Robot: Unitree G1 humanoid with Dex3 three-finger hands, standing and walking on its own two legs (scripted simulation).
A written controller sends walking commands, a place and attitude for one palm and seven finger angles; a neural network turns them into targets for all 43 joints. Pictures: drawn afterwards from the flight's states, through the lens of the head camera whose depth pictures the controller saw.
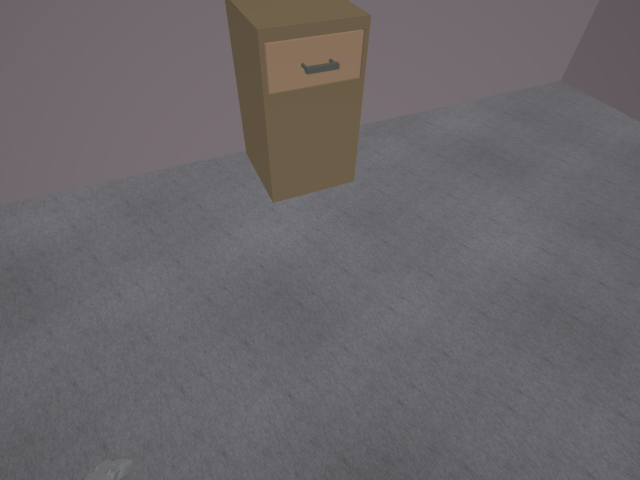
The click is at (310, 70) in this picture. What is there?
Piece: drawer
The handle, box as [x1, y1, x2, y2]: [301, 59, 339, 74]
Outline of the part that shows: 339,63 335,62 332,59 329,59 329,63 306,66 303,63 301,63 301,66 307,74 338,68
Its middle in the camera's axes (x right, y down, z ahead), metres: -0.01 -0.65 +1.45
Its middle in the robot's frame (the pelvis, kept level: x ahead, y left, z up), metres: +1.51 +0.07 -0.13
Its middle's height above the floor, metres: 0.64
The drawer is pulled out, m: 0.00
